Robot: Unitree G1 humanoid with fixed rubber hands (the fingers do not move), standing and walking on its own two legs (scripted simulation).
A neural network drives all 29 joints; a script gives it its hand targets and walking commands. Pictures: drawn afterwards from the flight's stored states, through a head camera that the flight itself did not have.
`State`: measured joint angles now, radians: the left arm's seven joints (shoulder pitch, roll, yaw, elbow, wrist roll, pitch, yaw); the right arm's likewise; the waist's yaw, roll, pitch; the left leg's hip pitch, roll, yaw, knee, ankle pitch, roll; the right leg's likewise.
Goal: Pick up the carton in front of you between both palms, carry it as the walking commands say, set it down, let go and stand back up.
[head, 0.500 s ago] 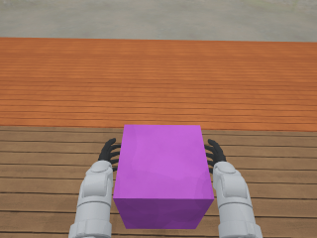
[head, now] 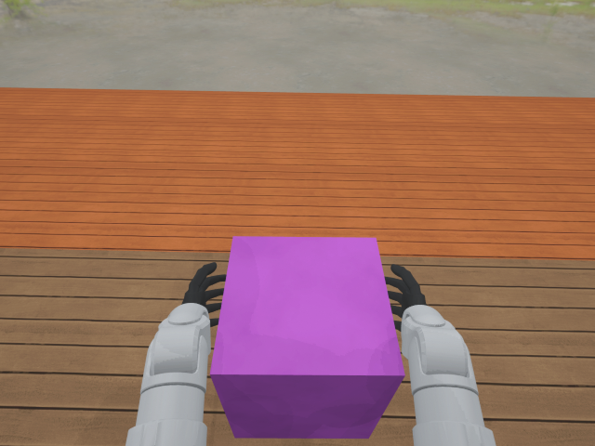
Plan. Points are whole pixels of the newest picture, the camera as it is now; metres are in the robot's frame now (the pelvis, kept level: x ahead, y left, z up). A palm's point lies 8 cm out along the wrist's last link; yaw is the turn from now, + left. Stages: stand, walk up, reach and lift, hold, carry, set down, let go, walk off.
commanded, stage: hold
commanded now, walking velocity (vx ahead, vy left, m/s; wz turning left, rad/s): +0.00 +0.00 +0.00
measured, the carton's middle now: (303, 341) +0.28 +0.00 -0.02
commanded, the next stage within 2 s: carry in 0.84 s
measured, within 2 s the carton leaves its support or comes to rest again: neither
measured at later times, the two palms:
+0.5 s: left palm (196, 312) +0.29 +0.15 +0.05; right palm (413, 313) +0.29 -0.15 +0.05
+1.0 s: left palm (197, 297) +0.30 +0.15 +0.06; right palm (410, 297) +0.31 -0.15 +0.06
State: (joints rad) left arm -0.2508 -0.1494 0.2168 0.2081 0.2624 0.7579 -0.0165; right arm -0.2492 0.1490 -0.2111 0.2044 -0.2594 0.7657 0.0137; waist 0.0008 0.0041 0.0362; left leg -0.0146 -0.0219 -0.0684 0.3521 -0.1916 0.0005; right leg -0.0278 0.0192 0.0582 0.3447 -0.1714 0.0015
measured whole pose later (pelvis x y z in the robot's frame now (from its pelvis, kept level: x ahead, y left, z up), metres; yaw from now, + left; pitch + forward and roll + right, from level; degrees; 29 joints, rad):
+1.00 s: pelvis +0.02 +0.00 -0.01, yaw +0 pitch +0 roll +0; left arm -0.21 -0.14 0.18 0.07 0.22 0.82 0.01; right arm -0.22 0.14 -0.17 0.08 -0.21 0.83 -0.01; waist 0.00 0.00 -0.11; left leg -0.21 -0.02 -0.06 0.48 -0.29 0.01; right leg -0.24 0.01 0.03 0.51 -0.34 0.00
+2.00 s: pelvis +0.54 -0.04 +0.00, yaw +4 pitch +5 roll +2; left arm -0.10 -0.13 0.10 -0.32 0.09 1.13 0.08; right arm -0.11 0.13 -0.08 -0.33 -0.11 1.15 -0.08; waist 0.03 0.00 -0.03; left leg -0.57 0.10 0.09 1.03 -0.24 0.02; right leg -0.24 -0.03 -0.25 0.33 -0.19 -0.08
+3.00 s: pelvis +1.20 -0.03 -0.02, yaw +3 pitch +6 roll +2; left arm -0.65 -0.03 0.24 0.05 0.06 1.18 0.13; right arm -0.68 0.02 -0.22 0.05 -0.07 1.21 -0.12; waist 0.03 0.00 0.09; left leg -0.59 0.03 0.02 1.14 -0.35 0.06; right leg -0.38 0.00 -0.18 0.54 -0.13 -0.13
